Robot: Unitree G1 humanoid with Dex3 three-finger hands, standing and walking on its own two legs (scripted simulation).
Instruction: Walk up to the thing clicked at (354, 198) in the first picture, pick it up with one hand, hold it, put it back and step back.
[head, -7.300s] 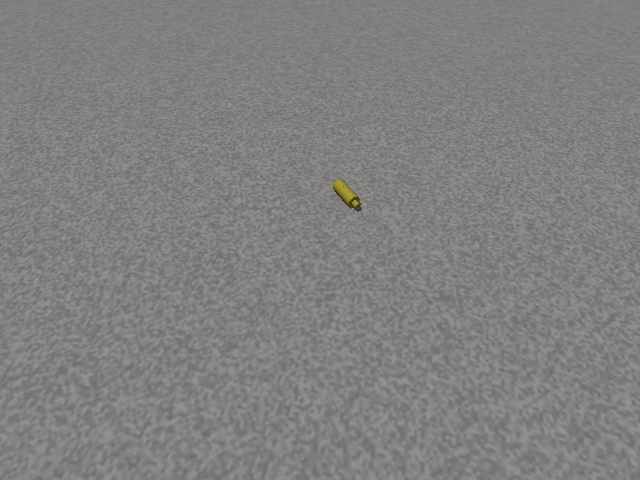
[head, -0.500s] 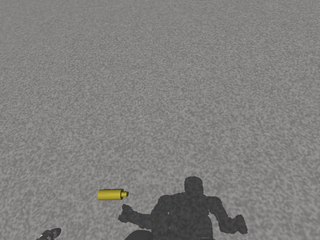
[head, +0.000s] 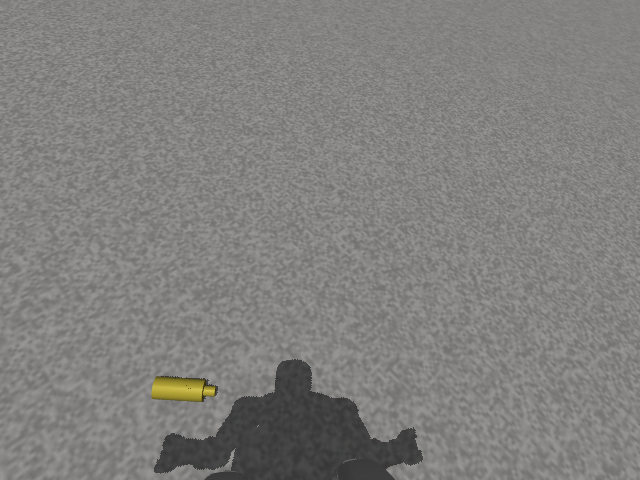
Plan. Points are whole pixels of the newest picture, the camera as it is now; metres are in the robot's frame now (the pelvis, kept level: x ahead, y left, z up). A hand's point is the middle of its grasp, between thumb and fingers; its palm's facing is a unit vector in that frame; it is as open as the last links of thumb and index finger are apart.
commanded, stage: walk up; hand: left
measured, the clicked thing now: (185, 389) +0.43 +0.29 -0.73
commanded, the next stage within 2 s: stand in 0.56 s
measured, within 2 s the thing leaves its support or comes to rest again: neither
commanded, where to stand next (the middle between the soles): +0.06 -0.04 m, yaw +1 degrees
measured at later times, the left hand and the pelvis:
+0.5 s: hand out of the picture +0.11 +0.21 -0.14, palm faces -0.05 -0.91 -0.41, open 7.4 cm; pelvis +0.01 -0.05 -0.01, yaw -1 degrees
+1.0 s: hand out of the picture +0.10 +0.16 -0.13, palm faces -0.02 -0.94 -0.33, open 7.4 cm; pelvis +0.00 -0.08 +0.02, yaw +0 degrees
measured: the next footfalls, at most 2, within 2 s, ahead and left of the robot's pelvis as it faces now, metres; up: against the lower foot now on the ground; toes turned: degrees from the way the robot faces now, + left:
right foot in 0.26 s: +0.07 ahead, -0.19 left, +0.00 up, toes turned +0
left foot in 0.52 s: +0.04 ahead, +0.06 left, +0.00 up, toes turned -1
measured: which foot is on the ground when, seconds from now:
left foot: down 0.00-0.30, up 0.32-0.50, down 0.52-1.00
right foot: up 0.00-0.24, down 0.26-1.00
